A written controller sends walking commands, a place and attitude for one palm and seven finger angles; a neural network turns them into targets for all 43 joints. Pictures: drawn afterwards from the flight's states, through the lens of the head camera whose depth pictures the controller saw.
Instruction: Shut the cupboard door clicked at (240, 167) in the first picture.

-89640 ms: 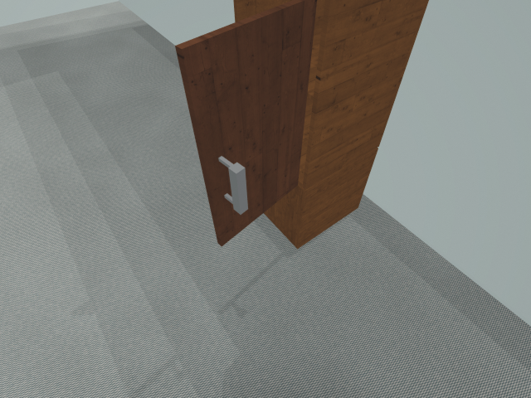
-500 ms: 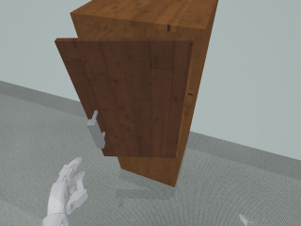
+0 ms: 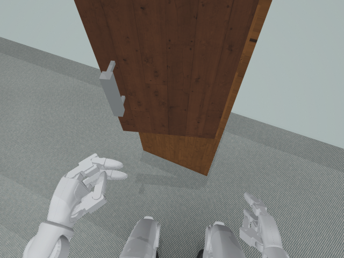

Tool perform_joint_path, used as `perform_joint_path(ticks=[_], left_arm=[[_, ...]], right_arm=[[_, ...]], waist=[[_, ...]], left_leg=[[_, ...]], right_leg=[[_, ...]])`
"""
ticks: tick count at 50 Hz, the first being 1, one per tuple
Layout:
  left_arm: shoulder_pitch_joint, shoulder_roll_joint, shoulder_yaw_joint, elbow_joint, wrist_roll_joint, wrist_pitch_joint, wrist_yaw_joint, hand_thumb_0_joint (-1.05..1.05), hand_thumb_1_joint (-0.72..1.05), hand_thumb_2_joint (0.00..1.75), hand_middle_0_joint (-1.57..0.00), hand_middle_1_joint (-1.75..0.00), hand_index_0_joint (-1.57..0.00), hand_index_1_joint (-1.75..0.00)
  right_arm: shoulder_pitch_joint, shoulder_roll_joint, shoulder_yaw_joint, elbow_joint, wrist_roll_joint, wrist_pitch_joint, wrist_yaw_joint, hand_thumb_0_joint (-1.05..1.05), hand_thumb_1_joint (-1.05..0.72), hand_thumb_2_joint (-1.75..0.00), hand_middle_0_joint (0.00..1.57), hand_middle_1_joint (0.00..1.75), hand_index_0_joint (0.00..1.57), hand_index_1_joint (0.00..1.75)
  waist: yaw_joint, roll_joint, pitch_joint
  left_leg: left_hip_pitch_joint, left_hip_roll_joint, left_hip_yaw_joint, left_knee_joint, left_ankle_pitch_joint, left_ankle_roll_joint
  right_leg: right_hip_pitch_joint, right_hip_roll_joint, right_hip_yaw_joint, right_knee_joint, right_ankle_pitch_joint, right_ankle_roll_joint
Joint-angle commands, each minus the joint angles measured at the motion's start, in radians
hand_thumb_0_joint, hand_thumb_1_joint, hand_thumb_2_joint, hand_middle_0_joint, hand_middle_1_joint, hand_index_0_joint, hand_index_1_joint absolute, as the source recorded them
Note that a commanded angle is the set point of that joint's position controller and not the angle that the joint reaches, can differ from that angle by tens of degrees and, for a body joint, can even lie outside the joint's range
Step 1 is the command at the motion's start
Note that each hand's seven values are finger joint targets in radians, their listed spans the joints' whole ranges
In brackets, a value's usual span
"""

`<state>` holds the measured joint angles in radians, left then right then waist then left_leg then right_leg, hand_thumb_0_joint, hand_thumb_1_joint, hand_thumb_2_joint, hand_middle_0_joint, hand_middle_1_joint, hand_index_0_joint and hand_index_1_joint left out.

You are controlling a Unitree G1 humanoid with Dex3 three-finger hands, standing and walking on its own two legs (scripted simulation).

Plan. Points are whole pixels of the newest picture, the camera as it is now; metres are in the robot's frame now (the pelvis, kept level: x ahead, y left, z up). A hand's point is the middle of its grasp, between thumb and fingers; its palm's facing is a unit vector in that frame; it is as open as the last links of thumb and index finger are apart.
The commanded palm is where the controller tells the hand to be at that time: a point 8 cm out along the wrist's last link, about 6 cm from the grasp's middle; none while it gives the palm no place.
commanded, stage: raise the hand and make a fist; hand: left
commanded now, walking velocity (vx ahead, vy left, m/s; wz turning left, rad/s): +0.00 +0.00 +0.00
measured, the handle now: (115, 89) +0.51 +0.21 +0.05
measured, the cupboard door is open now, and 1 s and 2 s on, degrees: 18 18 18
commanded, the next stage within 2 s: bring the fist close to the handle in 1.22 s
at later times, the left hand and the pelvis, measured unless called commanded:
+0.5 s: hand (81, 195) +0.22 +0.20 +0.06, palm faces +0.02 -1.00 -0.04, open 3.1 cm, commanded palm +0.20 +0.25 +0.06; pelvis +0.01 +0.01 +0.01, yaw +0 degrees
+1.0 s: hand (96, 185) +0.25 +0.18 +0.05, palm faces -0.07 -1.00 -0.02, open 3.1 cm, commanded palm +0.23 +0.24 +0.06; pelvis +0.03 +0.00 +0.01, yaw +0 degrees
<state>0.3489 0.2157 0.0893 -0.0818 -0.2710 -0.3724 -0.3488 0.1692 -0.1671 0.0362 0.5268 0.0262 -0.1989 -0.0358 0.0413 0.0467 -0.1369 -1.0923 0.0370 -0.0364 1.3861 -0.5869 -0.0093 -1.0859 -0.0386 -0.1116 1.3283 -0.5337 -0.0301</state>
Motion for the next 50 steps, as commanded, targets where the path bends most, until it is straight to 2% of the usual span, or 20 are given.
perform_joint_path(ticks=[1, 3, 5, 8, 10, 13, 17, 18, 20, 23, 24, 28, 31, 33, 35, 38, 41, 44, 47, 50], left_arm=[[0.129, 0.131, 0.163, -0.175, -0.024, 0.093, 0.065, 0.00, 0.90, 0.90, -0.84, -1.00, -0.84, -1.00], [0.096, 0.134, 0.190, -0.239, -0.029, 0.034, 0.138, 0.00, 0.90, 0.90, -0.88, -1.04, -0.88, -1.04], [0.091, 0.118, 0.171, -0.275, -0.021, -0.056, 0.184, 0.00, 0.90, 0.90, -0.92, -1.08, -0.92, -1.08], [0.047, 0.072, 0.065, -0.269, 0.017, -0.170, 0.191, 0.00, 0.90, 0.90, -0.97, -1.14, -0.97, -1.14], [0.068, 0.048, 0.007, -0.203, 0.033, -0.193, 0.161, 0.00, 0.90, 0.90, -1.01, -1.18, -1.01, -1.18], [0.089, 0.061, -0.015, -0.138, 0.038, -0.153, 0.103, 0.00, 0.90, 0.90, -1.06, -1.24, -1.06, -1.24], [0.093, 0.164, 0.112, -0.202, 0.014, -0.094, 0.096, 0.00, 0.90, 0.90, -1.13, -1.32, -1.13, -1.32], [0.092, 0.193, 0.156, -0.239, 0.005, -0.093, 0.111, 0.00, 0.90, 0.90, -1.15, -1.34, -1.15, -1.34], [0.097, 0.163, 0.164, -0.299, -0.018, -0.111, 0.139, 0.00, 0.90, 0.90, -1.19, -1.38, -1.19, -1.38], [0.088, 0.116, 0.128, -0.296, -0.019, -0.138, 0.168, 0.00, 0.90, 0.90, -1.24, -1.44, -1.24, -1.44], [0.098, 0.086, 0.095, -0.256, -0.010, -0.139, 0.163, 0.00, 0.90, 0.90, -1.26, -1.46, -1.26, -1.46], [0.081, 0.059, 0.011, -0.121, 0.032, -0.090, 0.099, 0.00, 0.90, 0.90, -1.30, -1.50, -1.30, -1.50], [0.038, 0.126, 0.059, -0.133, 0.027, -0.060, 0.055, 0.00, 0.90, 0.90, -1.30, -1.50, -1.30, -1.50], [0.005, 0.181, 0.129, -0.197, 0.008, -0.064, 0.055, 0.00, 0.90, 0.90, -1.30, -1.50, -1.30, -1.50], [0.010, 0.187, 0.174, -0.248, -0.023, -0.084, 0.063, 0.00, 0.90, 0.90, -1.30, -1.50, -1.30, -1.50], [0.025, 0.181, 0.206, -0.265, -0.049, -0.120, 0.091, 0.00, 0.90, 0.90, -1.30, -1.50, -1.30, -1.50], [0.052, 0.110, 0.141, -0.163, -0.038, -0.109, 0.087, 0.00, 0.90, 0.90, -1.30, -1.50, -1.30, -1.50], [0.064, 0.086, 0.086, -0.094, -0.026, -0.068, 0.043, 0.00, 0.90, 0.90, -1.30, -1.50, -1.30, -1.50], [0.042, 0.133, 0.109, -0.120, -0.024, -0.044, 0.024, 0.00, 0.90, 0.90, -1.30, -1.50, -1.30, -1.50], [0.019, 0.182, 0.176, -0.209, -0.041, -0.080, 0.045, 0.00, 0.90, 0.90, -1.30, -1.50, -1.30, -1.50]], right_arm=[[-0.051, -0.172, -0.102, -0.226, 0.017, -0.032, -0.032, 0.00, -0.90, -0.90, 0.20, 0.30, 0.20, 0.30], [-0.058, -0.156, -0.093, -0.218, 0.005, -0.041, -0.033, 0.00, -0.90, -0.90, 0.20, 0.30, 0.20, 0.30], [-0.020, -0.151, -0.093, -0.202, -0.011, -0.056, -0.026, 0.00, -0.90, -0.90, 0.20, 0.30, 0.20, 0.30], [-0.007, -0.171, -0.085, -0.182, -0.022, -0.070, -0.014, 0.00, -0.90, -0.90, 0.20, 0.30, 0.20, 0.30], [0.009, -0.188, -0.091, -0.171, -0.022, -0.077, -0.012, 0.00, -0.90, -0.90, 0.20, 0.30, 0.20, 0.30], [0.021, -0.211, -0.093, -0.190, -0.008, -0.076, -0.018, 0.00, -0.90, -0.90, 0.20, 0.30, 0.20, 0.30], [0.024, -0.214, -0.102, -0.220, 0.000, -0.057, -0.030, 0.00, -0.90, -0.90, 0.20, 0.30, 0.20, 0.30], [0.017, -0.209, -0.101, -0.226, -0.002, -0.051, -0.032, 0.00, -0.90, -0.90, 0.20, 0.30, 0.20, 0.30], [0.020, -0.193, -0.099, -0.230, -0.008, -0.044, -0.030, 0.00, -0.90, -0.90, 0.20, 0.30, 0.20, 0.30], [0.034, -0.187, -0.091, -0.218, -0.019, -0.034, -0.019, 0.00, -0.90, -0.90, 0.20, 0.30, 0.20, 0.30], [0.033, -0.191, -0.094, -0.211, -0.020, -0.031, -0.015, 0.00, -0.90, -0.90, 0.20, 0.30, 0.20, 0.30], [0.044, -0.210, -0.089, -0.210, -0.014, -0.016, -0.011, 0.00, -0.90, -0.90, 0.20, 0.30, 0.20, 0.30], [0.049, -0.223, -0.092, -0.224, -0.006, -0.016, -0.020, 0.00, -0.90, -0.90, 0.20, 0.30, 0.20, 0.30], [0.043, -0.217, -0.091, -0.229, -0.010, -0.016, -0.027, 0.00, -0.90, -0.90, 0.20, 0.30, 0.20, 0.30], [0.043, -0.202, -0.089, -0.233, -0.014, -0.016, -0.026, 0.00, -0.90, -0.90, 0.20, 0.30, 0.20, 0.30], [0.037, -0.186, -0.085, -0.220, -0.020, -0.017, -0.024, 0.00, -0.90, -0.90, 0.20, 0.30, 0.20, 0.30], [0.046, -0.191, -0.090, -0.206, -0.017, -0.008, -0.015, 0.00, -0.90, -0.90, 0.20, 0.30, 0.20, 0.30], [0.048, -0.208, -0.096, -0.205, -0.006, -0.004, -0.015, 0.00, -0.90, -0.90, 0.20, 0.30, 0.20, 0.30], [0.054, -0.216, -0.101, -0.220, -0.001, -0.003, -0.021, 0.00, -0.90, -0.90, 0.20, 0.30, 0.20, 0.30], [0.048, -0.202, -0.100, -0.224, -0.007, -0.004, -0.027, 0.00, -0.90, -0.90, 0.20, 0.30, 0.20, 0.30]], waist=[[0.019, -0.108, -0.299], [0.032, -0.072, -0.284], [0.019, -0.050, -0.285], [-0.033, -0.001, -0.211], [-0.063, -0.001, -0.170], [-0.071, -0.027, -0.138], [-0.024, -0.020, -0.235], [-0.003, 0.020, -0.263], [0.006, 0.058, -0.301], [-0.018, 0.057, -0.291], [-0.035, 0.040, -0.259], [-0.083, -0.008, -0.156], [-0.072, -0.034, -0.201], [-0.046, 0.006, -0.261], [-0.022, 0.022, -0.326], [-0.004, 0.045, -0.348], [-0.042, -0.009, -0.286], [-0.061, -0.039, -0.259], [-0.054, -0.055, -0.270], [-0.028, -0.029, -0.338]], left_leg=[[0.108, -0.053, 0.000, -0.281, 0.154, 0.032], [0.125, -0.047, -0.009, -0.294, 0.176, 0.030], [0.155, -0.044, -0.018, -0.304, 0.193, 0.023], [0.144, -0.042, -0.029, -0.294, 0.132, 0.024], [0.128, -0.044, -0.031, -0.294, 0.054, 0.022], [0.092, -0.048, -0.045, -0.318, -0.037, 0.029], [0.122, -0.053, -0.031, -0.333, 0.022, 0.029], [0.139, -0.054, -0.026, -0.333, 0.056, 0.028], [0.195, -0.051, -0.025, -0.329, 0.150, 0.021], [0.212, -0.046, -0.032, -0.306, 0.238, 0.016], [0.209, -0.043, -0.031, -0.295, 0.234, 0.014], [0.142, -0.042, -0.033, -0.284, 0.153, 0.023], [0.143, -0.042, -0.030, -0.280, 0.148, 0.026], [0.169, -0.045, -0.023, -0.272, 0.209, 0.026], [0.199, -0.047, -0.014, -0.265, 0.278, 0.021], [0.193, -0.049, -0.010, -0.249, 0.332, 0.019], [0.156, -0.045, -0.004, -0.235, 0.294, 0.019], [0.123, -0.045, -0.001, -0.229, 0.255, 0.025], [0.124, -0.046, -0.001, -0.241, 0.249, 0.029], [0.146, -0.047, 0.004, -0.234, 0.298, 0.029]], right_leg=[[0.331, 0.028, 0.118, -0.302, -0.033, 0.018], [0.307, 0.043, 0.083, -0.264, 0.009, 0.007], [0.269, 0.045, 0.058, -0.235, 0.050, 0.001], [0.159, 0.048, 0.041, -0.206, 0.009, -0.007], [0.107, 0.043, 0.045, -0.217, -0.041, -0.003], [0.110, 0.040, 0.056, -0.240, -0.094, -0.003], [0.198, 0.038, 0.068, -0.251, -0.060, -0.003], [0.216, 0.044, 0.064, -0.238, -0.032, -0.007], [0.233, 0.048, 0.047, -0.217, 0.060, -0.009], [0.216, 0.060, 0.028, -0.195, 0.131, -0.010], [0.190, 0.059, 0.026, -0.198, 0.133, -0.006], [0.150, 0.058, 0.033, -0.226, 0.077, -0.003], [0.177, 0.054, 0.047, -0.235, 0.076, -0.003], [0.212, 0.058, 0.050, -0.217, 0.127, -0.008], [0.258, 0.054, 0.054, -0.204, 0.195, -0.009], [0.283, 0.059, 0.056, -0.186, 0.241, -0.011], [0.247, 0.055, 0.056, -0.201, 0.224, 0.001], [0.244, 0.049, 0.073, -0.224, 0.187, 0.004], [0.270, 0.045, 0.085, -0.238, 0.179, 0.004], [0.314, 0.043, 0.096, -0.220, 0.231, 0.001]])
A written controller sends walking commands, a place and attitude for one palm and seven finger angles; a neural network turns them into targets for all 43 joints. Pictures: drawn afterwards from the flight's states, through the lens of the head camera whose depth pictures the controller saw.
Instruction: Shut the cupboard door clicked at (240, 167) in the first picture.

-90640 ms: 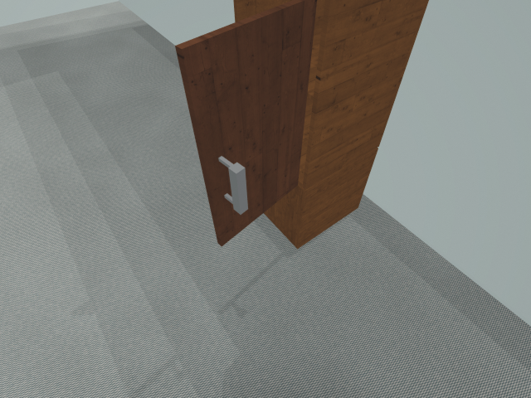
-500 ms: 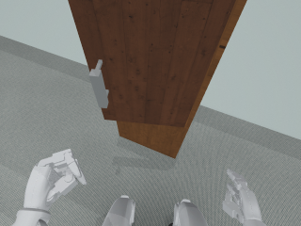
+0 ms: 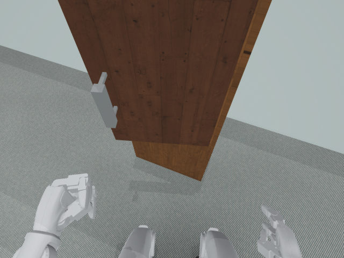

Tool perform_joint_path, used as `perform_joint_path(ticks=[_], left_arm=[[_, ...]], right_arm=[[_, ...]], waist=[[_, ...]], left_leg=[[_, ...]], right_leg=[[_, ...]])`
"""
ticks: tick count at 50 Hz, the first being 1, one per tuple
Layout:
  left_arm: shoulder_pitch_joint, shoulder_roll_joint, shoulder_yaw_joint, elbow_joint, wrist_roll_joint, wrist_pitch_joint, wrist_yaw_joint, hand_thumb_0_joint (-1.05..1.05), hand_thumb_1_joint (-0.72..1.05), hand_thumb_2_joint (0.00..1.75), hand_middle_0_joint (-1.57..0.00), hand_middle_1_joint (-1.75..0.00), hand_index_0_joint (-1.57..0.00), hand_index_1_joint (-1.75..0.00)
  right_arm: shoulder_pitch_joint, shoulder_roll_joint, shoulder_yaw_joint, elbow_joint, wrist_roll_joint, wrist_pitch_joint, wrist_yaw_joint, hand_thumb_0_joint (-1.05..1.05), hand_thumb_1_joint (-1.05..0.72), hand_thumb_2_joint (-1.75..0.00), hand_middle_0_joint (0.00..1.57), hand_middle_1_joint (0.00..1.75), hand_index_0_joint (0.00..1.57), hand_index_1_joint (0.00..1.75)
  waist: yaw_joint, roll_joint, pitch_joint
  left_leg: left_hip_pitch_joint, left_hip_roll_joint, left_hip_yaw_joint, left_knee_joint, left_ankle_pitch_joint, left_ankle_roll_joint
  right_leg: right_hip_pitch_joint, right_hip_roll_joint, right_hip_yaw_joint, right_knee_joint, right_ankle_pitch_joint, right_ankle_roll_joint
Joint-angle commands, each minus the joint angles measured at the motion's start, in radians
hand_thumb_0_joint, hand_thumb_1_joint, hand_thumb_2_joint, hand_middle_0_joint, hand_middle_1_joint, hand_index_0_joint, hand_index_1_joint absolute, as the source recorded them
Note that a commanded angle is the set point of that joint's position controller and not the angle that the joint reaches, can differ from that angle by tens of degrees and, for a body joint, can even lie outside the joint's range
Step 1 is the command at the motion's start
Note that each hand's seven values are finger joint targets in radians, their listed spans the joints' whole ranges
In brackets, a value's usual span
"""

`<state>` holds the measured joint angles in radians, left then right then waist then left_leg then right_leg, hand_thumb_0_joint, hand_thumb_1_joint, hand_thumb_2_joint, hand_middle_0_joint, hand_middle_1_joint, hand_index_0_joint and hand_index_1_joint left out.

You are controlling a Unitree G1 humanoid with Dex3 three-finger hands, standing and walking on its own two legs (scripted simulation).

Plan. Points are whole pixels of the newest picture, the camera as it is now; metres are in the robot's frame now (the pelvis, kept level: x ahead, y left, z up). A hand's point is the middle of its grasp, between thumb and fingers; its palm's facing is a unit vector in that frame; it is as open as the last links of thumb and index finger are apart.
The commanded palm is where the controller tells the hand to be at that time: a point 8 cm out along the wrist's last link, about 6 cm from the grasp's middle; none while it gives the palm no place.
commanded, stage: raise the hand and make a fist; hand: left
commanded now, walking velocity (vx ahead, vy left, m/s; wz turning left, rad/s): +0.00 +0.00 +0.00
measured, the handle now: (107, 101) +0.48 +0.21 +0.04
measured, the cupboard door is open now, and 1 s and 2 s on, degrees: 18 18 18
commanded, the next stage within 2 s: bring the fist close to the handle in 0.22 s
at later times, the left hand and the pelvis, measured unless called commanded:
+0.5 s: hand (84, 197) +0.23 +0.19 +0.06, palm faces -0.01 -1.00 -0.05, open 3.1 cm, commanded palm +0.22 +0.23 +0.05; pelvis -0.01 +0.00 -0.01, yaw +0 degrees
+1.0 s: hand (107, 163) +0.31 +0.17 +0.04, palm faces -0.07 -1.00 -0.03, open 3.1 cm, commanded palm +0.30 +0.22 +0.04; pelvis -0.01 +0.00 +0.00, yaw +0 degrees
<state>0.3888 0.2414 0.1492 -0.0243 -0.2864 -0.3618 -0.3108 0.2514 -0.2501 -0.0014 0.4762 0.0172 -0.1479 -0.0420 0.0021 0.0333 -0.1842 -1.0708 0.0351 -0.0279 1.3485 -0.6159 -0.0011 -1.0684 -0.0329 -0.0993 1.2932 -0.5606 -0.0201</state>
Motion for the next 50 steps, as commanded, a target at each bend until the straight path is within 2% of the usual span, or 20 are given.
perform_joint_path(ticks=[1, 4, 8, 11, 13, 16, 18, 19, 22, 23, 27, 28, 30, 31, 34, 36, 40, 43, 48, 50], left_arm=[[-0.021, 0.158, 0.132, -0.279, -0.033, -0.108, 0.020, 0.00, 0.90, 0.90, -1.30, -1.50, -1.30, -1.50], [-0.012, 0.142, 0.138, -0.283, -0.035, -0.157, 0.058, 0.00, 0.90, 0.90, -1.30, -1.50, -1.30, -1.50], [0.028, 0.070, 0.055, -0.161, -0.012, -0.138, 0.047, 0.00, 0.90, 0.90, -1.30, -1.50, -1.30, -1.50], [0.012, 0.084, 0.034, -0.136, -0.006, -0.097, 0.008, 0.00, 0.90, 0.90, -1.30, -1.50, -1.30, -1.50], [-0.029, 0.119, 0.052, -0.177, -0.013, -0.091, -0.004, 0.00, 0.90, 0.90, -1.30, -1.50, -1.30, -1.50], [-0.052, 0.150, 0.101, -0.249, -0.028, -0.122, 0.008, 0.00, 0.90, 0.90, -1.30, -1.50, -1.30, -1.50], [-0.144, 0.167, 0.117, -0.273, -0.028, -0.158, 0.036, 0.00, 0.90, 0.90, -1.30, -1.50, -1.30, -1.50], [-0.170, 0.151, 0.105, -0.253, -0.023, -0.168, 0.047, 0.00, 0.90, 0.90, -1.30, -1.50, -1.30, -1.50], [-0.220, 0.107, 0.065, -0.143, -0.009, -0.168, 0.057, 0.00, 0.90, 0.90, -1.30, -1.50, -1.30, -1.50], [-0.241, 0.097, 0.047, -0.119, -0.004, -0.158, 0.049, 0.00, 0.90, 0.90, -1.30, -1.50, -1.30, -1.50], [-0.262, 0.105, 0.018, -0.086, 0.009, -0.081, 0.011, 0.00, 0.90, 0.90, -1.30, -1.50, -1.30, -1.50], [-0.248, 0.129, 0.041, -0.085, 0.008, -0.062, 0.010, 0.00, 0.90, 0.90, -1.30, -1.50, -1.30, -1.50], [-0.332, 0.147, 0.054, -0.136, 0.012, -0.047, 0.023, 0.00, 0.90, 0.90, -1.30, -1.50, -1.30, -1.50], [-0.334, 0.146, 0.065, -0.136, 0.012, -0.045, 0.037, 0.00, 0.90, 0.90, -1.30, -1.50, -1.30, -1.50], [-0.398, 0.133, 0.075, -0.127, 0.017, -0.068, 0.097, 0.00, 0.90, 0.90, -1.30, -1.50, -1.30, -1.50], [-0.419, 0.125, 0.088, -0.048, 0.026, -0.083, 0.128, 0.00, 0.90, 0.90, -1.30, -1.50, -1.30, -1.50], [-0.439, 0.103, 0.055, 0.082, 0.053, -0.084, 0.122, 0.00, 0.90, 0.90, -1.30, -1.50, -1.30, -1.50], [-0.491, 0.088, 0.009, 0.089, 0.063, -0.075, 0.093, 0.00, 0.90, 0.90, -1.30, -1.50, -1.30, -1.50], [-0.662, 0.136, 0.058, 0.049, 0.047, -0.114, 0.100, 0.00, 0.90, 0.90, -1.30, -1.50, -1.30, -1.50], [-0.706, 0.148, 0.092, 0.103, 0.045, -0.133, 0.117, 0.00, 0.90, 0.90, -1.30, -1.50, -1.30, -1.50]], right_arm=[[-0.036, -0.111, -0.062, -0.172, -0.001, -0.056, -0.020, 0.00, -0.90, -0.90, 0.20, 0.30, 0.20, 0.30], [-0.043, -0.102, -0.059, -0.161, -0.007, -0.056, -0.017, 0.00, -0.90, -0.90, 0.20, 0.30, 0.20, 0.30], [-0.041, -0.114, -0.061, -0.157, -0.001, -0.042, -0.006, 0.00, -0.90, -0.90, 0.20, 0.30, 0.20, 0.30], [-0.034, -0.128, -0.062, -0.169, 0.009, -0.034, -0.011, 0.00, -0.90, -0.90, 0.20, 0.30, 0.20, 0.30], [-0.039, -0.129, -0.059, -0.179, 0.010, -0.038, -0.019, 0.00, -0.90, -0.90, 0.20, 0.30, 0.20, 0.30], [-0.043, -0.117, -0.056, -0.181, 0.004, -0.044, -0.023, 0.00, -0.90, -0.90, 0.20, 0.30, 0.20, 0.30], [-0.041, -0.118, -0.049, -0.167, -0.003, -0.050, -0.027, 0.00, -0.90, -0.90, 0.20, 0.30, 0.20, 0.30], [-0.045, -0.117, -0.045, -0.159, -0.007, -0.054, -0.025, 0.00, -0.90, -0.90, 0.20, 0.30, 0.20, 0.30], [-0.033, -0.129, -0.042, -0.139, -0.008, -0.058, -0.021, 0.00, -0.90, -0.90, 0.20, 0.30, 0.20, 0.30], [-0.030, -0.134, -0.042, -0.137, -0.005, -0.059, -0.022, 0.00, -0.90, -0.90, 0.20, 0.30, 0.20, 0.30], [-0.021, -0.150, -0.045, -0.145, 0.006, -0.055, -0.018, 0.00, -0.90, -0.90, 0.20, 0.30, 0.20, 0.30], [-0.015, -0.153, -0.046, -0.151, 0.006, -0.052, -0.020, 0.00, -0.90, -0.90, 0.20, 0.30, 0.20, 0.30], [-0.023, -0.150, -0.046, -0.149, 0.005, -0.047, -0.020, 0.00, -0.90, -0.90, 0.20, 0.30, 0.20, 0.30], [-0.022, -0.145, -0.045, -0.147, 0.003, -0.045, -0.018, 0.00, -0.90, -0.90, 0.20, 0.30, 0.20, 0.30], [-0.026, -0.137, -0.041, -0.131, -0.007, -0.043, -0.015, 0.00, -0.90, -0.90, 0.20, 0.30, 0.20, 0.30], [-0.018, -0.137, -0.041, -0.113, -0.011, -0.037, -0.009, 0.00, -0.90, -0.90, 0.20, 0.30, 0.20, 0.30], [-0.005, -0.147, -0.045, -0.099, -0.009, -0.021, 0.002, 0.00, -0.90, -0.90, 0.20, 0.30, 0.20, 0.30], [0.006, -0.153, -0.047, -0.108, -0.005, -0.013, 0.004, 0.00, -0.90, -0.90, 0.20, 0.30, 0.20, 0.30], [0.009, -0.151, -0.049, -0.083, -0.007, -0.013, -0.006, 0.00, -0.90, -0.90, 0.20, 0.30, 0.20, 0.30], [0.007, -0.147, -0.048, -0.057, -0.013, -0.010, -0.006, 0.00, -0.90, -0.90, 0.20, 0.30, 0.20, 0.30]], waist=[[0.018, -0.005, -0.289], [0.024, 0.026, -0.277], [-0.014, -0.008, -0.186], [-0.023, -0.050, -0.178], [-0.021, -0.034, -0.189], [0.000, -0.011, -0.233], [-0.014, 0.007, -0.218], [-0.014, 0.024, -0.206], [-0.040, 0.007, -0.163], [-0.046, 0.000, -0.166], [-0.032, 0.018, -0.239], [-0.024, 0.000, -0.270], [-0.020, 0.033, -0.314], [-0.014, 0.044, -0.304], [-0.018, 0.030, -0.303], [-0.024, 0.002, -0.266], [-0.037, -0.027, -0.233], [-0.047, -0.007, -0.260], [-0.048, 0.023, -0.328], [-0.048, 0.007, -0.334]], left_leg=[[0.120, -0.046, 0.000, -0.194, 0.331, 0.018], [0.116, -0.047, 0.000, -0.191, 0.325, 0.014], [0.090, -0.046, -0.003, -0.199, 0.253, 0.018], [0.065, -0.047, 0.002, -0.197, 0.207, 0.021], [0.065, -0.048, 0.000, -0.196, 0.198, 0.026], [0.093, -0.047, 0.000, -0.198, 0.224, 0.023], [0.085, -0.046, -0.008, -0.185, 0.214, 0.024], [0.084, -0.047, -0.010, -0.186, 0.197, 0.021], [0.059, -0.047, -0.018, -0.186, 0.129, 0.019], [0.058, -0.048, -0.019, -0.187, 0.129, 0.023], [0.099, -0.047, -0.016, -0.217, 0.155, 0.025], [0.104, -0.046, -0.018, -0.222, 0.179, 0.027], [0.142, -0.044, -0.018, -0.229, 0.217, 0.025], [0.153, -0.043, -0.018, -0.238, 0.230, 0.022], [0.160, -0.042, -0.024, -0.239, 0.258, 0.019], [0.135, -0.041, -0.024, -0.236, 0.237, 0.015], [0.111, -0.040, -0.018, -0.245, 0.213, 0.015], [0.136, -0.042, -0.013, -0.251, 0.240, 0.021], [0.182, -0.039, -0.018, -0.240, 0.304, 0.019], [0.177, -0.037, -0.015, -0.231, 0.310, 0.017]], right_leg=[[0.301, 0.036, 0.088, -0.182, 0.263, -0.008], [0.280, 0.039, 0.081, -0.169, 0.247, -0.012], [0.219, 0.044, 0.071, -0.195, 0.155, -0.010], [0.233, 0.034, 0.100, -0.233, 0.097, -0.004], [0.240, 0.035, 0.110, -0.239, 0.074, -0.006], [0.261, 0.035, 0.107, -0.224, 0.108, -0.009], [0.217, 0.043, 0.096, -0.205, 0.090, -0.012], [0.193, 0.041, 0.092, -0.200, 0.073, -0.013], [0.130, 0.043, 0.076, -0.197, 0.018, -0.010], [0.131, 0.045, 0.076, -0.199, 0.019, -0.011], [0.180, 0.038, 0.074, -0.208, 0.073, -0.010], [0.206, 0.041, 0.072, -0.204, 0.092, -0.011], [0.218, 0.037, 0.067, -0.195, 0.142, -0.009], [0.216, 0.038, 0.061, -0.194, 0.153, -0.011], [0.208, 0.040, 0.048, -0.181, 0.178, -0.010], [0.191, 0.040, 0.046, -0.182, 0.159, -0.008], [0.191, 0.037, 0.050, -0.195, 0.150, -0.008], [0.210, 0.036, 0.056, -0.204, 0.183, -0.010], [0.222, 0.036, 0.058, -0.185, 0.244, -0.012], [0.223, 0.034, 0.063, -0.183, 0.259, -0.008]])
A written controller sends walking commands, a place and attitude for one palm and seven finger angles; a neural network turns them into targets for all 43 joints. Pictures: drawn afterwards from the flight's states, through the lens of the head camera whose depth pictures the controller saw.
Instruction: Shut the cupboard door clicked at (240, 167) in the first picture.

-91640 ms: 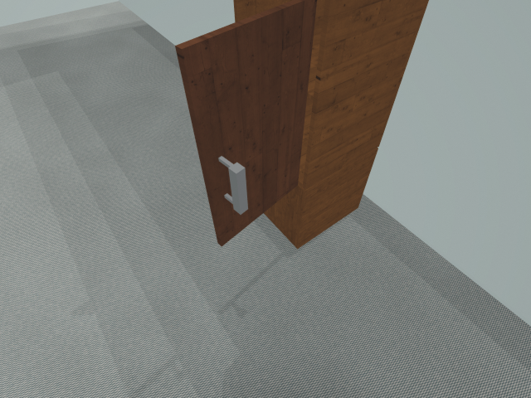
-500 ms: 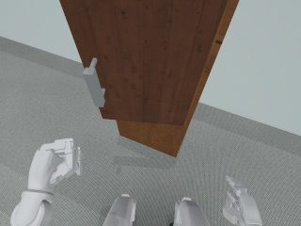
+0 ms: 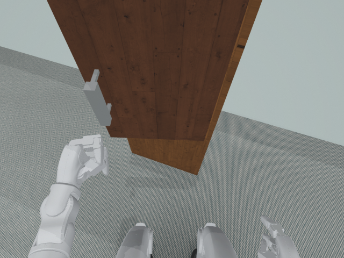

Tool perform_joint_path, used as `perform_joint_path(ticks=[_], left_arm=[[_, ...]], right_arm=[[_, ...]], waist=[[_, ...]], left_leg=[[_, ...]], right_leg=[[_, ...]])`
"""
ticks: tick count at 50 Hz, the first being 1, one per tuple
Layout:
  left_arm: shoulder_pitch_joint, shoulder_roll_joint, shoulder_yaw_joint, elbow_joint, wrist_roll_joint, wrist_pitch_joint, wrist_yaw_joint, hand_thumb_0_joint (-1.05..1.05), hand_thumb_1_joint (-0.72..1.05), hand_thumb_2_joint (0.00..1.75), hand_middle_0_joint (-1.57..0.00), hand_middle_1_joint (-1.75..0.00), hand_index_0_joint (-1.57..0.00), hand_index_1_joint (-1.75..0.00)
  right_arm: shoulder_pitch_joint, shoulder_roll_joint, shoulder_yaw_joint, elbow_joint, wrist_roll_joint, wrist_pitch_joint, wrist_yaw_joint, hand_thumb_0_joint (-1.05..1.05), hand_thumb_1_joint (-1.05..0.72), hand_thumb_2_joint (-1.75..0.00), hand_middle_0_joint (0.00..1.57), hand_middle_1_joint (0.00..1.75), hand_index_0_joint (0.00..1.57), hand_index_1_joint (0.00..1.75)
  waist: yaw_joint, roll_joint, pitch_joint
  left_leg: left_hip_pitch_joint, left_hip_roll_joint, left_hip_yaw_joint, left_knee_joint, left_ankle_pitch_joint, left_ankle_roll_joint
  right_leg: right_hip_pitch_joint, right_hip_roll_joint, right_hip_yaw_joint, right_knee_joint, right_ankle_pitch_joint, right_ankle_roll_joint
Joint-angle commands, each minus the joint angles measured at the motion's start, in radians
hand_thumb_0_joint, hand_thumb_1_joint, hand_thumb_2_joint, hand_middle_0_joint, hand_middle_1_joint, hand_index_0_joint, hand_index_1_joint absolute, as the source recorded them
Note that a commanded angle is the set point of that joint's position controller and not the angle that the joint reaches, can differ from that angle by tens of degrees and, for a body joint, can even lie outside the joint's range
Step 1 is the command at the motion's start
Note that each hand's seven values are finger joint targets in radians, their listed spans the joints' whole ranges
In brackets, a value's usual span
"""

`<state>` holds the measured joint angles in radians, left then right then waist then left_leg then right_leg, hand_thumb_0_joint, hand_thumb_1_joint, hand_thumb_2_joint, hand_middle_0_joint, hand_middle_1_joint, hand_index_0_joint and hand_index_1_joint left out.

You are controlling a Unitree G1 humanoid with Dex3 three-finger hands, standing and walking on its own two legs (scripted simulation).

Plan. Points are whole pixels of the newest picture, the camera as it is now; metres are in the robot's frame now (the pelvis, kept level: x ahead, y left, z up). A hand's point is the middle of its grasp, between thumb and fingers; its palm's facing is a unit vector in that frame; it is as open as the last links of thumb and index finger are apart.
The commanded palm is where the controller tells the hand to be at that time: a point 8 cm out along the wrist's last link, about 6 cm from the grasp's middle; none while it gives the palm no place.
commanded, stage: bring the fist close to the handle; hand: left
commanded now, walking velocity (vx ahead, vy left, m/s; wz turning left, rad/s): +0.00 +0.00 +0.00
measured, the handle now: (101, 99) +0.49 +0.21 +0.03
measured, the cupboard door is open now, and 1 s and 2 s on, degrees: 18 18 0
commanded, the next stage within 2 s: push the door shut along its arc in 0.72 s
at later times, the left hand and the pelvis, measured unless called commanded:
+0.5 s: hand (107, 131) +0.39 +0.17 +0.05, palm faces -0.02 -1.00 -0.04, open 3.1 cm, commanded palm +0.36 +0.22 +0.04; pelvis +0.00 -0.01 +0.00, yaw -1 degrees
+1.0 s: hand (109, 131) +0.39 +0.17 +0.03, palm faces -0.06 -1.00 -0.04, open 3.1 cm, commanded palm +0.38 +0.22 +0.04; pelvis -0.01 +0.00 +0.00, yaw +0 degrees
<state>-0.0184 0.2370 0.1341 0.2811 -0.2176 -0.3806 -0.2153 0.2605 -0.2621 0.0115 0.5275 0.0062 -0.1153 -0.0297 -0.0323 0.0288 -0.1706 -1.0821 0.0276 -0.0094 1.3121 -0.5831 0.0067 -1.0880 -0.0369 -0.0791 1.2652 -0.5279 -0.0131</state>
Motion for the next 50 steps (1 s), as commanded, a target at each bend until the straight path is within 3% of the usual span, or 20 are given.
perform_joint_path(ticks=[1, 4, 6, 8, 11, 15, 19, 22, 25, 27, 30, 34, 35, 38, 39, 42, 46, 48, 49, 50], left_arm=[[-0.294, 0.152, 0.117, -0.172, -0.023, -0.122, 0.027, 0.00, 0.90, 0.90, -1.30, -1.50, -1.30, -1.50], [-0.327, 0.142, 0.095, -0.108, 0.003, -0.129, 0.034, 0.00, 0.90, 0.90, -1.30, -1.50, -1.30, -1.50], [-0.347, 0.113, 0.058, -0.042, 0.017, -0.107, 0.025, 0.00, 0.90, 0.90, -1.30, -1.50, -1.30, -1.50], [-0.394, 0.130, 0.063, 0.004, 0.023, -0.090, 0.014, 0.00, 0.90, 0.90, -1.30, -1.50, -1.30, -1.50], [-0.478, 0.152, 0.099, 0.053, 0.013, -0.077, 0.008, 0.00, 0.90, 0.90, -1.30, -1.50, -1.30, -1.50], [-0.598, 0.208, 0.163, 0.063, -0.001, -0.125, 0.019, 0.00, 0.90, 0.90, -1.30, -1.50, -1.30, -1.50], [-0.530, 0.220, 0.183, 0.116, 0.008, -0.157, 0.011, 0.00, 0.90, 0.90, -1.30, -1.50, -1.30, -1.50], [-0.460, 0.177, 0.140, 0.135, 0.012, -0.141, -0.015, 0.00, 0.90, 0.90, -1.30, -1.50, -1.30, -1.50], [-0.438, 0.177, 0.146, 0.152, -0.005, -0.119, -0.031, 0.00, 0.90, 0.90, -1.30, -1.50, -1.30, -1.50], [-0.476, 0.172, 0.144, 0.144, -0.015, -0.121, -0.032, 0.00, 0.90, 0.90, -1.30, -1.50, -1.30, -1.50], [-0.567, 0.194, 0.166, 0.126, -0.017, -0.163, -0.016, 0.00, 0.90, 0.90, -1.30, -1.50, -1.30, -1.50], [-0.630, 0.195, 0.146, 0.104, 0.007, -0.226, -0.001, 0.00, 0.90, 0.90, -1.30, -1.50, -1.30, -1.50], [-0.633, 0.214, 0.161, 0.124, 0.011, -0.231, 0.000, 0.00, 0.90, 0.90, -1.30, -1.50, -1.30, -1.50], [-0.614, 0.197, 0.127, 0.140, 0.024, -0.216, -0.015, 0.00, 0.90, 0.90, -1.30, -1.50, -1.30, -1.50], [-0.591, 0.173, 0.114, 0.169, 0.022, -0.197, -0.020, 0.00, 0.90, 0.90, -1.30, -1.50, -1.30, -1.50], [-0.573, 0.191, 0.129, 0.197, 0.013, -0.148, -0.031, 0.00, 0.90, 0.90, -1.30, -1.50, -1.30, -1.50], [-0.746, 0.226, 0.142, 0.213, 0.017, -0.141, -0.030, 0.00, 0.90, 0.90, -1.30, -1.50, -1.30, -1.50], [-0.809, 0.257, 0.163, 0.202, 0.013, -0.166, -0.033, 0.00, 0.90, 0.90, -1.30, -1.50, -1.30, -1.50], [-0.817, 0.281, 0.183, 0.227, 0.016, -0.176, -0.037, 0.00, 0.90, 0.90, -1.30, -1.50, -1.30, -1.50], [-0.832, 0.270, 0.170, 0.247, 0.020, -0.184, -0.044, 0.00, 0.90, 0.90, -1.30, -1.50, -1.30, -1.50]], right_arm=[[-0.003, -0.133, -0.061, -0.105, -0.002, -0.040, -0.017, 0.00, -0.90, -0.90, 0.20, 0.30, 0.20, 0.30], [0.001, -0.135, -0.062, -0.093, -0.004, -0.033, -0.011, 0.00, -0.90, -0.90, 0.20, 0.30, 0.20, 0.30], [0.010, -0.137, -0.063, -0.089, -0.002, -0.021, -0.004, 0.00, -0.90, -0.90, 0.20, 0.30, 0.20, 0.30], [0.028, -0.145, -0.064, -0.090, 0.002, -0.012, -0.007, 0.00, -0.90, -0.90, 0.20, 0.30, 0.20, 0.30], [0.025, -0.143, -0.065, -0.083, 0.006, -0.001, -0.012, 0.00, -0.90, -0.90, 0.20, 0.30, 0.20, 0.30], [0.029, -0.138, -0.062, -0.064, 0.002, 0.000, -0.019, 0.00, -0.90, -0.90, 0.20, 0.30, 0.20, 0.30], [0.040, -0.135, -0.065, -0.059, -0.003, 0.007, -0.009, 0.00, -0.90, -0.90, 0.20, 0.30, 0.20, 0.30], [0.049, -0.136, -0.070, -0.067, 0.002, 0.022, 0.005, 0.00, -0.90, -0.90, 0.20, 0.30, 0.20, 0.30], [0.053, -0.141, -0.073, -0.073, 0.011, 0.035, 0.007, 0.00, -0.90, -0.90, 0.20, 0.30, 0.20, 0.30], [0.050, -0.143, -0.073, -0.077, 0.014, 0.039, 0.002, 0.00, -0.90, -0.90, 0.20, 0.30, 0.20, 0.30], [0.040, -0.141, -0.068, -0.067, 0.008, 0.032, -0.007, 0.00, -0.90, -0.90, 0.20, 0.30, 0.20, 0.30], [0.033, -0.138, -0.067, -0.047, -0.003, 0.019, -0.011, 0.00, -0.90, -0.90, 0.20, 0.30, 0.20, 0.30], [0.035, -0.141, -0.070, -0.040, -0.004, 0.020, -0.012, 0.00, -0.90, -0.90, 0.20, 0.30, 0.20, 0.30], [0.041, -0.146, -0.070, -0.047, -0.004, 0.019, -0.009, 0.00, -0.90, -0.90, 0.20, 0.30, 0.20, 0.30], [0.038, -0.145, -0.071, -0.041, -0.002, 0.023, -0.007, 0.00, -0.90, -0.90, 0.20, 0.30, 0.20, 0.30], [0.038, -0.151, -0.069, -0.056, 0.007, 0.038, -0.006, 0.00, -0.90, -0.90, 0.20, 0.30, 0.20, 0.30], [0.045, -0.151, -0.063, -0.045, 0.007, 0.041, -0.018, 0.00, -0.90, -0.90, 0.20, 0.30, 0.20, 0.30], [0.051, -0.151, -0.061, -0.041, 0.004, 0.032, -0.025, 0.00, -0.90, -0.90, 0.20, 0.30, 0.20, 0.30], [0.050, -0.153, -0.060, -0.032, 0.003, 0.033, -0.025, 0.00, -0.90, -0.90, 0.20, 0.30, 0.20, 0.30], [0.049, -0.150, -0.059, -0.028, 0.001, 0.032, -0.026, 0.00, -0.90, -0.90, 0.20, 0.30, 0.20, 0.30]], waist=[[-0.008, -0.004, -0.338], [-0.010, 0.030, -0.352], [-0.021, 0.024, -0.329], [-0.034, -0.005, -0.328], [-0.032, -0.020, -0.344], [-0.026, -0.012, -0.410], [-0.004, -0.002, -0.450], [-0.004, 0.012, -0.430], [-0.012, -0.025, -0.382], [-0.028, -0.070, -0.349], [-0.033, -0.047, -0.328], [-0.034, 0.018, -0.371], [-0.037, 0.003, -0.372], [-0.032, 0.061, -0.397], [-0.032, 0.045, -0.396], [-0.027, 0.016, -0.377], [-0.062, -0.006, -0.353], [-0.068, 0.000, -0.378], [-0.056, 0.009, -0.402], [-0.065, 0.016, -0.400]], left_leg=[[0.171, -0.031, -0.029, -0.195, 0.265, 0.009], [0.182, -0.031, -0.027, -0.193, 0.292, 0.006], [0.176, -0.031, -0.021, -0.199, 0.271, 0.007], [0.163, -0.031, -0.023, -0.198, 0.261, 0.012], [0.146, -0.033, -0.012, -0.194, 0.241, 0.014], [0.158, -0.032, -0.010, -0.179, 0.298, 0.013], [0.162, -0.032, -0.002, -0.181, 0.345, 0.010], [0.172, -0.032, 0.006, -0.198, 0.353, 0.008], [0.151, -0.031, 0.010, -0.209, 0.317, 0.011], [0.130, -0.032, 0.008, -0.212, 0.272, 0.015], [0.123, -0.033, 0.003, -0.206, 0.235, 0.016], [0.163, -0.033, -0.005, -0.196, 0.237, 0.015], [0.163, -0.031, -0.008, -0.194, 0.238, 0.015], [0.192, -0.031, -0.016, -0.202, 0.255, 0.011], [0.198, -0.029, -0.015, -0.206, 0.250, 0.008], [0.171, -0.031, -0.012, -0.220, 0.226, 0.009], [0.156, -0.029, -0.021, -0.207, 0.209, 0.015], [0.163, -0.030, -0.022, -0.192, 0.227, 0.018], [0.166, -0.029, -0.022, -0.188, 0.230, 0.014], [0.171, -0.029, -0.023, -0.184, 0.236, 0.014]], right_leg=[[0.252, 0.038, 0.045, -0.157, 0.216, -0.014], [0.236, 0.035, 0.043, -0.143, 0.244, -0.017], [0.229, 0.034, 0.045, -0.156, 0.236, -0.014], [0.237, 0.038, 0.048, -0.165, 0.230, -0.013], [0.262, 0.033, 0.065, -0.180, 0.229, -0.007], [0.300, 0.032, 0.074, -0.160, 0.295, -0.009], [0.333, 0.034, 0.076, -0.146, 0.352, -0.011], [0.337, 0.033, 0.073, -0.159, 0.370, -0.010], [0.340, 0.034, 0.077, -0.186, 0.340, -0.005], [0.335, 0.032, 0.080, -0.204, 0.292, -0.002], [0.301, 0.032, 0.085, -0.202, 0.236, -0.004], [0.261, 0.034, 0.080, -0.179, 0.223, -0.010], [0.257, 0.035, 0.078, -0.176, 0.224, -0.009], [0.236, 0.037, 0.067, -0.165, 0.229, -0.017], [0.234, 0.035, 0.065, -0.170, 0.228, -0.013], [0.261, 0.034, 0.066, -0.188, 0.212, -0.011], [0.234, 0.034, 0.070, -0.190, 0.196, -0.007], [0.238, 0.037, 0.072, -0.182, 0.207, -0.010], [0.242, 0.034, 0.076, -0.175, 0.211, -0.011], [0.226, 0.035, 0.073, -0.170, 0.216, -0.012]])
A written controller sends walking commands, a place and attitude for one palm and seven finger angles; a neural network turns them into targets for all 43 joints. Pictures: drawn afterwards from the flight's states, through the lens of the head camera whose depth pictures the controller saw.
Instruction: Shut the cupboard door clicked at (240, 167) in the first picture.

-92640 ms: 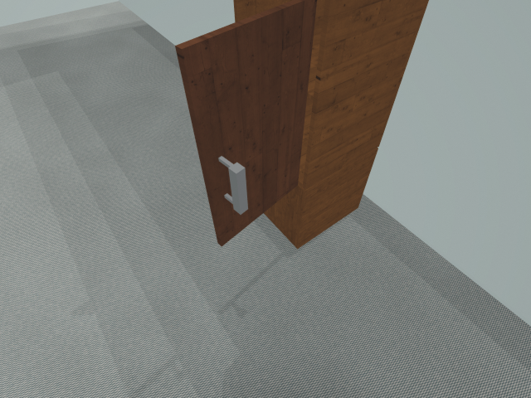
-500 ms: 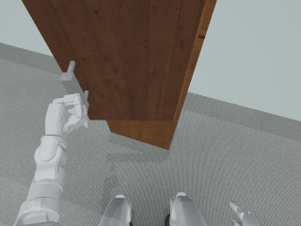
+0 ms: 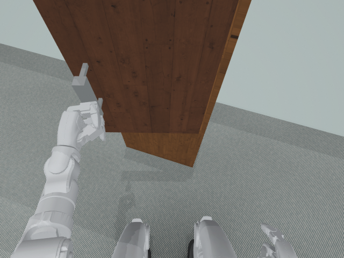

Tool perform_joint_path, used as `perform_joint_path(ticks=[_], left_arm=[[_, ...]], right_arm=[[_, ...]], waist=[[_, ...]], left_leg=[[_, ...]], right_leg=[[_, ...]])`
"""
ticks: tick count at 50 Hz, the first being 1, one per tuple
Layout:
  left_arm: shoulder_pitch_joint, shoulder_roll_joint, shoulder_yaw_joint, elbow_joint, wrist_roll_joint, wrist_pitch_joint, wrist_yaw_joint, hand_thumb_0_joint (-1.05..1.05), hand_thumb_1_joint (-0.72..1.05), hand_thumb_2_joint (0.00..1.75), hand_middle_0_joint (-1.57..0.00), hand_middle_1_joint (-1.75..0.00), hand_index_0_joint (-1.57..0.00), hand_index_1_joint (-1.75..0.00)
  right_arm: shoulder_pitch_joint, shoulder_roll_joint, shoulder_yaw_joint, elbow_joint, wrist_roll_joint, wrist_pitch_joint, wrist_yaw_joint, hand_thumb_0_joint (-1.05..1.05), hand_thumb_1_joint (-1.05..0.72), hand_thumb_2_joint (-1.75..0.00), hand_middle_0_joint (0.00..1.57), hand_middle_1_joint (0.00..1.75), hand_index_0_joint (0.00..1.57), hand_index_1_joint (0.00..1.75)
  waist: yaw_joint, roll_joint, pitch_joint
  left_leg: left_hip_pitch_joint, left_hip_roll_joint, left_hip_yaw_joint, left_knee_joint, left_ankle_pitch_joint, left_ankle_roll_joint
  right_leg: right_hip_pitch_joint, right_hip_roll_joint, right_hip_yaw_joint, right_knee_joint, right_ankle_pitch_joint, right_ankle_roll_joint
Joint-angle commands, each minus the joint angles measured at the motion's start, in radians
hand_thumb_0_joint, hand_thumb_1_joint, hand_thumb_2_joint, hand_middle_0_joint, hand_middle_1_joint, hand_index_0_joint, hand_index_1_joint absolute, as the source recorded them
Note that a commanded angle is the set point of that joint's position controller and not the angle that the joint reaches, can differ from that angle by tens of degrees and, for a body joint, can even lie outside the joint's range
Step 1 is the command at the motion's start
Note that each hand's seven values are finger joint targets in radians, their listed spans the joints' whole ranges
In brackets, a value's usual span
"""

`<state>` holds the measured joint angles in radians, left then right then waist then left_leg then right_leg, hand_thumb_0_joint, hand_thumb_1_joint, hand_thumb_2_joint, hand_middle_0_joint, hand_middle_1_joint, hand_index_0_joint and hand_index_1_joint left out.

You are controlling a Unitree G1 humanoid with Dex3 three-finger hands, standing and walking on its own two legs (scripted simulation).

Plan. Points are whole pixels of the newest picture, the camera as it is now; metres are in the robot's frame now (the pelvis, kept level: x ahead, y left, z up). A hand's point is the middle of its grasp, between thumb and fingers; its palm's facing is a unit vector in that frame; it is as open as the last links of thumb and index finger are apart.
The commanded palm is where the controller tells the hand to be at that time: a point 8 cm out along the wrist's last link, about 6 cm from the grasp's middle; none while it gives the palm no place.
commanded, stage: push the door shut along its arc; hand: left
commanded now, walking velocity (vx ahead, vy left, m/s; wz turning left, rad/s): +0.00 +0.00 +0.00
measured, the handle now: (91, 93) +0.50 +0.21 +0.03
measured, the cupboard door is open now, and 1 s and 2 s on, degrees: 18 0 0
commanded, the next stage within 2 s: pull the fist back off the door in 1.58 s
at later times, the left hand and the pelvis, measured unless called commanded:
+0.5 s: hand (103, 105) +0.46 +0.17 +0.04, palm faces -0.17 -0.98 -0.05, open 3.2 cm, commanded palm +0.46 +0.20 +0.04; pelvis -0.01 +0.01 -0.01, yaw +0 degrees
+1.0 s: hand (117, 89) +0.51 +0.15 +0.04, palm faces -0.33 -0.94 -0.05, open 3.1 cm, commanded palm +0.52 +0.17 +0.04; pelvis -0.01 +0.02 -0.03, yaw -1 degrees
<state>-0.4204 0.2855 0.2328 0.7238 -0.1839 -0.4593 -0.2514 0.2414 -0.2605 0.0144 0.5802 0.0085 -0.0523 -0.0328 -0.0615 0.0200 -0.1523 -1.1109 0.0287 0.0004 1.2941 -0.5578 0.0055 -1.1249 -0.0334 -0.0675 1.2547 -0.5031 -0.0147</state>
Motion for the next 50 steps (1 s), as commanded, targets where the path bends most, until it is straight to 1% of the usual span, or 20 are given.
perform_joint_path(ticks=[1, 3, 7, 10, 13, 16, 19, 21, 22, 25, 27, 33, 36, 41, 43, 44, 45, 46, 49, 50], left_arm=[[-0.455, 0.211, 0.055, -0.173, -0.011, -0.110, -0.016, 0.00, 0.90, 0.90, -1.30, -1.50, -1.30, -1.50], [-0.473, 0.205, 0.040, -0.125, -0.005, -0.107, -0.036, 0.00, 0.90, 0.90, -1.30, -1.50, -1.30, -1.50], [-0.489, 0.232, 0.052, -0.004, 0.005, -0.057, -0.077, 0.00, 0.90, 0.90, -1.30, -1.50, -1.30, -1.50], [-0.555, 0.245, 0.053, 0.018, 0.003, -0.046, -0.104, 0.00, 0.90, 0.90, -1.30, -1.50, -1.30, -1.50], [-0.634, 0.208, 0.016, 0.025, -0.007, -0.050, -0.123, 0.00, 0.90, 0.90, -1.30, -1.50, -1.30, -1.50], [-0.706, 0.199, -0.008, 0.068, 0.008, -0.049, -0.129, 0.00, 0.90, 0.90, -1.30, -1.50, -1.30, -1.50], [-0.776, 0.235, 0.004, 0.070, 0.019, -0.062, -0.132, 0.00, 0.90, 0.90, -1.30, -1.50, -1.30, -1.50], [-0.805, 0.223, -0.015, 0.114, 0.027, -0.056, -0.137, 0.00, 0.90, 0.90, -1.30, -1.50, -1.30, -1.50], [-0.830, 0.260, 0.008, 0.113, 0.031, -0.059, -0.137, 0.00, 0.90, 0.90, -1.30, -1.50, -1.30, -1.50], [-0.877, 0.267, 0.002, 0.107, 0.032, -0.062, -0.149, 0.00, 0.90, 0.90, -1.30, -1.50, -1.30, -1.50], [-0.875, 0.281, 0.011, 0.122, 0.033, -0.054, -0.157, 0.00, 0.90, 0.90, -1.30, -1.50, -1.30, -1.50], [-0.951, 0.339, 0.037, 0.147, 0.035, -0.043, -0.173, 0.00, 0.90, 0.90, -1.30, -1.50, -1.30, -1.50], [-0.997, 0.299, -0.007, 0.165, 0.048, -0.035, -0.180, 0.00, 0.90, 0.90, -1.30, -1.50, -1.30, -1.50], [-1.041, 0.316, -0.007, 0.182, 0.051, -0.023, -0.200, 0.00, 0.90, 0.90, -1.30, -1.50, -1.30, -1.50], [-1.098, 0.286, -0.037, 0.175, 0.047, -0.016, -0.207, 0.00, 0.90, 0.90, -1.30, -1.50, -1.30, -1.50], [-1.091, 0.321, -0.013, 0.199, 0.056, -0.008, -0.206, 0.00, 0.90, 0.90, -1.30, -1.50, -1.30, -1.50], [-1.112, 0.304, -0.029, 0.209, 0.056, 0.002, -0.206, 0.00, 0.90, 0.90, -1.30, -1.50, -1.30, -1.50], [-1.131, 0.336, -0.004, 0.192, 0.058, 0.004, -0.203, 0.00, 0.90, 0.90, -1.30, -1.50, -1.30, -1.50], [-1.151, 0.329, -0.011, 0.222, 0.066, 0.022, -0.204, 0.00, 0.90, 0.90, -1.30, -1.50, -1.30, -1.50], [-1.148, 0.354, 0.011, 0.256, 0.067, 0.036, -0.199, 0.00, 0.90, 0.90, -1.30, -1.50, -1.30, -1.50]], right_arm=[[0.071, -0.152, -0.060, -0.074, -0.002, -0.032, -0.022, 0.00, -0.90, -0.90, 0.20, 0.30, 0.20, 0.30], [0.090, -0.157, -0.060, -0.070, -0.002, -0.034, -0.018, 0.00, -0.90, -0.90, 0.20, 0.30, 0.20, 0.30], [0.110, -0.168, -0.062, -0.062, 0.003, -0.016, -0.013, 0.00, -0.90, -0.90, 0.20, 0.30, 0.20, 0.30], [0.127, -0.172, -0.063, -0.054, 0.006, -0.011, -0.013, 0.00, -0.90, -0.90, 0.20, 0.30, 0.20, 0.30], [0.142, -0.173, -0.064, -0.052, 0.007, -0.010, -0.012, 0.00, -0.90, -0.90, 0.20, 0.30, 0.20, 0.30], [0.155, -0.181, -0.068, -0.032, 0.004, -0.003, -0.007, 0.00, -0.90, -0.90, 0.20, 0.30, 0.20, 0.30], [0.165, -0.187, -0.068, -0.024, 0.002, -0.001, -0.008, 0.00, -0.90, -0.90, 0.20, 0.30, 0.20, 0.30], [0.171, -0.187, -0.066, -0.017, 0.002, 0.002, -0.006, 0.00, -0.90, -0.90, 0.20, 0.30, 0.20, 0.30], [0.176, -0.194, -0.066, -0.013, 0.000, 0.003, -0.007, 0.00, -0.90, -0.90, 0.20, 0.30, 0.20, 0.30], [0.182, -0.196, -0.064, -0.010, -0.003, 0.002, -0.006, 0.00, -0.90, -0.90, 0.20, 0.30, 0.20, 0.30], [0.190, -0.196, -0.062, -0.009, -0.003, 0.005, -0.003, 0.00, -0.90, -0.90, 0.20, 0.30, 0.20, 0.30], [0.202, -0.202, -0.053, -0.006, -0.004, 0.007, -0.003, 0.00, -0.90, -0.90, 0.20, 0.30, 0.20, 0.30], [0.205, -0.202, -0.052, 0.003, -0.005, 0.007, -0.002, 0.00, -0.90, -0.90, 0.20, 0.30, 0.20, 0.30], [0.222, -0.211, -0.053, 0.014, -0.010, 0.005, -0.001, 0.00, -0.90, -0.90, 0.20, 0.30, 0.20, 0.30], [0.226, -0.209, -0.051, 0.017, -0.012, -0.001, -0.001, 0.00, -0.90, -0.90, 0.20, 0.30, 0.20, 0.30], [0.229, -0.215, -0.052, 0.024, -0.011, 0.001, -0.002, 0.00, -0.90, -0.90, 0.20, 0.30, 0.20, 0.30], [0.230, -0.212, -0.048, 0.025, -0.012, 0.002, -0.002, 0.00, -0.90, -0.90, 0.20, 0.30, 0.20, 0.30], [0.238, -0.216, -0.050, 0.026, -0.013, 0.001, -0.003, 0.00, -0.90, -0.90, 0.20, 0.30, 0.20, 0.30], [0.243, -0.216, -0.047, 0.028, -0.015, -0.001, -0.002, 0.00, -0.90, -0.90, 0.20, 0.30, 0.20, 0.30], [0.245, -0.217, -0.042, 0.029, -0.015, 0.000, -0.002, 0.00, -0.90, -0.90, 0.20, 0.30, 0.20, 0.30]], waist=[[-0.044, 0.029, -0.408], [-0.048, 0.054, -0.413], [-0.056, 0.015, -0.402], [-0.061, 0.036, -0.429], [-0.085, 0.056, -0.428], [-0.107, 0.055, -0.422], [-0.112, 0.075, -0.458], [-0.129, 0.071, -0.430], [-0.127, 0.073, -0.438], [-0.131, 0.122, -0.490], [-0.128, 0.119, -0.500], [-0.147, 0.131, -0.483], [-0.169, 0.139, -0.481], [-0.180, 0.172, -0.505], [-0.201, 0.192, -0.500], [-0.193, 0.190, -0.506], [-0.207, 0.179, -0.495], [-0.204, 0.169, -0.521], [-0.212, 0.201, -0.531], [-0.212, 0.187, -0.502]], left_leg=[[0.199, -0.029, -0.037, -0.165, 0.205, 0.014], [0.207, -0.031, -0.042, -0.163, 0.217, 0.015], [0.168, -0.028, -0.038, -0.158, 0.203, 0.017], [0.192, -0.026, -0.046, -0.153, 0.227, 0.017], [0.217, -0.028, -0.057, -0.148, 0.250, 0.019], [0.231, -0.022, -0.070, -0.146, 0.219, 0.018], [0.236, -0.024, -0.072, -0.136, 0.219, 0.020], [0.224, -0.025, -0.076, -0.135, 0.191, 0.021], [0.223, -0.023, -0.080, -0.134, 0.179, 0.020], [0.260, -0.024, -0.084, -0.128, 0.210, 0.020], [0.260, -0.023, -0.084, -0.127, 0.230, 0.020], [0.237, -0.022, -0.089, -0.116, 0.221, 0.024], [0.250, -0.018, -0.097, -0.110, 0.213, 0.023], [0.297, -0.012, -0.113, -0.101, 0.260, 0.016], [0.308, -0.014, -0.118, -0.095, 0.258, 0.020], [0.305, -0.010, -0.124, -0.095, 0.255, 0.015], [0.292, -0.011, -0.121, -0.089, 0.253, 0.019], [0.290, -0.010, -0.123, -0.082, 0.269, 0.021], [0.309, -0.009, -0.131, -0.077, 0.280, 0.018], [0.280, -0.008, -0.128, -0.074, 0.267, 0.019]], right_leg=[[0.244, 0.032, 0.059, -0.158, 0.184, -0.010], [0.228, 0.035, 0.052, -0.151, 0.184, -0.016], [0.228, 0.032, 0.055, -0.157, 0.183, -0.012], [0.213, 0.034, 0.050, -0.148, 0.197, -0.016], [0.168, 0.038, 0.040, -0.141, 0.201, -0.019], [0.114, 0.038, 0.034, -0.142, 0.163, -0.017], [0.107, 0.038, 0.036, -0.135, 0.158, -0.021], [0.082, 0.041, 0.034, -0.141, 0.135, -0.021], [0.079, 0.041, 0.033, -0.135, 0.123, -0.022], [0.067, 0.043, 0.031, -0.127, 0.138, -0.026], [0.086, 0.046, 0.031, -0.131, 0.150, -0.028], [0.065, 0.053, 0.027, -0.126, 0.139, -0.031], [0.025, 0.053, 0.024, -0.123, 0.131, -0.028], [-0.015, 0.055, 0.012, -0.112, 0.150, -0.033], [-0.047, 0.058, 0.006, -0.106, 0.147, -0.035], [-0.055, 0.055, 0.007, -0.104, 0.144, -0.034], [-0.053, 0.057, 0.006, -0.106, 0.145, -0.032], [-0.043, 0.057, 0.007, -0.099, 0.155, -0.032], [-0.083, 0.057, 0.002, -0.091, 0.153, -0.033], [-0.081, 0.059, 0.000, -0.090, 0.147, -0.034]])
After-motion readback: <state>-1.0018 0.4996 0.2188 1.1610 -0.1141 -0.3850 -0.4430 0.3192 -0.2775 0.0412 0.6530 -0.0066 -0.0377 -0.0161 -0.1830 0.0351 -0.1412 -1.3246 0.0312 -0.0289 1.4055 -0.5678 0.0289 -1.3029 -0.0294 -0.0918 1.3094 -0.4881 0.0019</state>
